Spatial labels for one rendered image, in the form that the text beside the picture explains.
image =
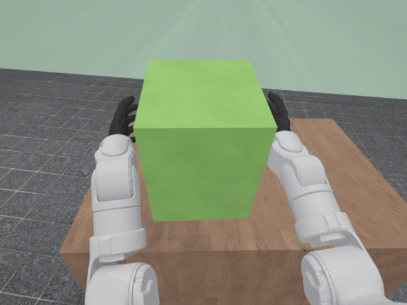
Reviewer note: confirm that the robot left hand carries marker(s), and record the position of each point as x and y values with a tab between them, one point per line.
121	120

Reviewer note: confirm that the robot right hand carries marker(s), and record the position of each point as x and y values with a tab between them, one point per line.
279	112

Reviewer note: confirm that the pedestal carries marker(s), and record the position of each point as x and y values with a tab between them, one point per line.
257	261

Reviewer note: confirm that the robot right forearm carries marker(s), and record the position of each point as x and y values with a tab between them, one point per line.
319	220

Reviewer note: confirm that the left robot upper arm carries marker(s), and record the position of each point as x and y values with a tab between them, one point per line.
123	284

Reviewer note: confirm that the carton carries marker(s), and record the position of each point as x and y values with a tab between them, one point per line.
203	131

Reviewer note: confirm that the robot left forearm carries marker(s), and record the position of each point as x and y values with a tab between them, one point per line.
118	232

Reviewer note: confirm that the right robot upper arm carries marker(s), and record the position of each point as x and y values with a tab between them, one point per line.
342	276

